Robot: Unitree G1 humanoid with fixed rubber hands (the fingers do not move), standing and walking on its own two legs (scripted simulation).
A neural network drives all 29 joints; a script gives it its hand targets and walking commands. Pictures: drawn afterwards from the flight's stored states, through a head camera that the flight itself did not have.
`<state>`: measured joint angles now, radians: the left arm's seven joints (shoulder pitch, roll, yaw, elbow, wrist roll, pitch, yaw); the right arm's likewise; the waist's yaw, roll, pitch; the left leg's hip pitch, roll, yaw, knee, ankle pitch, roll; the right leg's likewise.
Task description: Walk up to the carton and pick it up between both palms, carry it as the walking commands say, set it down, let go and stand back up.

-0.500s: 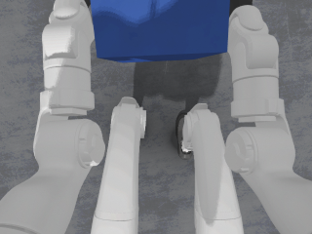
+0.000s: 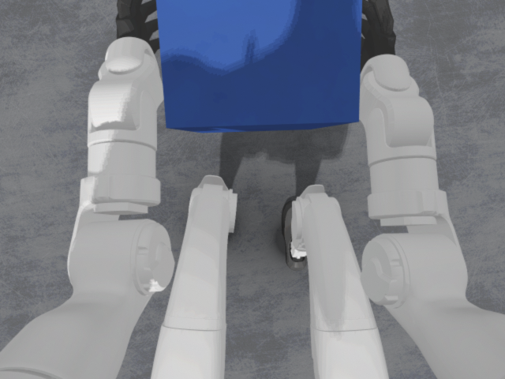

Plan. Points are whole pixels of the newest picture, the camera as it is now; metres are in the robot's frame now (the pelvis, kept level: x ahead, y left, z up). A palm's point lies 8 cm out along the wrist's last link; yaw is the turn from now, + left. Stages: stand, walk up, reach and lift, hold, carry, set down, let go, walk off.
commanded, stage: reach and lift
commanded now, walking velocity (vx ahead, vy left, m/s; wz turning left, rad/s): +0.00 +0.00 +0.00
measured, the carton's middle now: (256, 51) +0.51 +0.04 -0.13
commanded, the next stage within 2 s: none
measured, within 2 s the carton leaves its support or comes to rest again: neither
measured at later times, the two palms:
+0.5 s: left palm (112, 35) +0.47 +0.18 -0.01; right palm (405, 54) +0.47 -0.11 -0.01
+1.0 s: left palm (70, 31) +0.45 +0.18 +0.07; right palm (454, 50) +0.45 -0.11 +0.07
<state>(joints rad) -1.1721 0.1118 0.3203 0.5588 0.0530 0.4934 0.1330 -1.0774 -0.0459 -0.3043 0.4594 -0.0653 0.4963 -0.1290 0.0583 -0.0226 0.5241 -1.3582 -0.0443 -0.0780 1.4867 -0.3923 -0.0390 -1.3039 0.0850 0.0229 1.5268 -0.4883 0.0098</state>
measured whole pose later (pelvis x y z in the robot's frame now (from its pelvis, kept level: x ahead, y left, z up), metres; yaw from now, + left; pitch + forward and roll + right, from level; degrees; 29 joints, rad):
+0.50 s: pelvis +0.01 +0.00 +0.06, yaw +0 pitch +9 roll -1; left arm -1.06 0.08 0.31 0.56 0.08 0.49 0.13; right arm -0.97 -0.01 -0.30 0.48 -0.08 0.48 -0.12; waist 0.06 -0.03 0.52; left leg -1.08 -0.04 -0.08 1.25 -0.33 -0.04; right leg -1.03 0.08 0.03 1.29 -0.42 0.00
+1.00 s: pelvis +0.03 +0.00 +0.11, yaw +2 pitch +6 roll -1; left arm -0.86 0.01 0.32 0.56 0.11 0.47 0.12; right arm -0.78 0.05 -0.30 0.51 -0.11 0.45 -0.09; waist 0.03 -0.02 0.40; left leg -0.83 -0.04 -0.10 0.98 -0.26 -0.03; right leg -0.77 0.06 0.03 1.01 -0.35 0.00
